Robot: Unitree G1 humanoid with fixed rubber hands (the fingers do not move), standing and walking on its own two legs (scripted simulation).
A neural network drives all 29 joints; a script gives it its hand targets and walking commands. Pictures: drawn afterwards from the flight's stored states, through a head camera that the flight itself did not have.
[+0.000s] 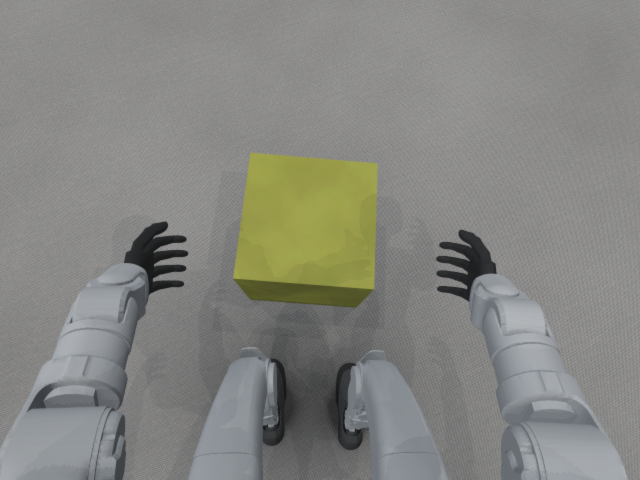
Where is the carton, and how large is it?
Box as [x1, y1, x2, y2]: [233, 153, 377, 307]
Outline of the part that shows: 250,153 233,275 235,281 250,299 355,307 373,289 377,163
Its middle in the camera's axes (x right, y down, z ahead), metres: -0.03 -0.01 +0.99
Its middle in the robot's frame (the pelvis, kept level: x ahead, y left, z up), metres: +0.55 +0.02 -0.54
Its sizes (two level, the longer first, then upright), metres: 0.296 0.295 0.283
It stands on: the floor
